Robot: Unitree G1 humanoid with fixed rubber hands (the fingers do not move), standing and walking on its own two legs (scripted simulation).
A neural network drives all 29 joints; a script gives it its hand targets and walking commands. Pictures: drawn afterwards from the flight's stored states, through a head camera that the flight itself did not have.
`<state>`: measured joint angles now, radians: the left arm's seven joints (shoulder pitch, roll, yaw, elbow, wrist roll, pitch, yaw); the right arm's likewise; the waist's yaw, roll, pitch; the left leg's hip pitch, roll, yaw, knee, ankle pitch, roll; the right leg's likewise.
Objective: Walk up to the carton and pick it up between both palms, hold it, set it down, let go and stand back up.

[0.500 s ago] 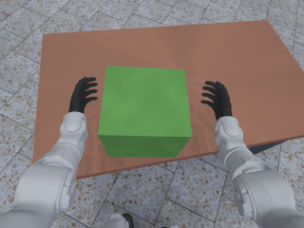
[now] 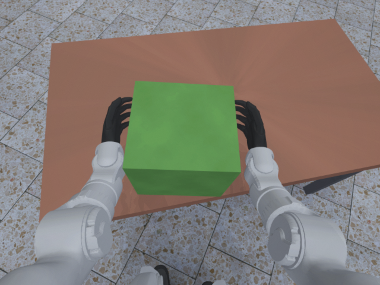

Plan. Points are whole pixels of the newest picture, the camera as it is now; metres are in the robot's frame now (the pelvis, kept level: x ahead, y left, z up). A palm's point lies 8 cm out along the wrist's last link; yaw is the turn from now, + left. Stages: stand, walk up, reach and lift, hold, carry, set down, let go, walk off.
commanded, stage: reach and lift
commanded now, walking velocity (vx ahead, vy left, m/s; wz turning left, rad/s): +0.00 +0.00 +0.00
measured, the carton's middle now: (181, 144) +0.44 +0.04 -0.05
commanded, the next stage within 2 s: none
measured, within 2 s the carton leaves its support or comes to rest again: neither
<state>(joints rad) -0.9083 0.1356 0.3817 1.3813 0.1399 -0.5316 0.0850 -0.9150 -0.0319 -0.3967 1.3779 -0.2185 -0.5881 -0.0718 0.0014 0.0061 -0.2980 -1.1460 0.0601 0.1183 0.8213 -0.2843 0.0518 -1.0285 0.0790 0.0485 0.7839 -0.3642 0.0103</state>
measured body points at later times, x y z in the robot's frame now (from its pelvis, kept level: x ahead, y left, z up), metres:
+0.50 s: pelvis +0.00 +0.00 +0.00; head +0.16 +0.02 +0.42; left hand +0.45 +0.19 -0.02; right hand +0.45 -0.11 -0.01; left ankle +0.03 +0.07 -0.68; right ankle -0.02 -0.13 -0.68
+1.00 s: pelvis +0.00 +0.00 +0.00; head +0.16 +0.02 +0.42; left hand +0.45 +0.19 -0.02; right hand +0.45 -0.11 -0.01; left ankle +0.03 +0.07 -0.68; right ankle -0.02 -0.13 -0.68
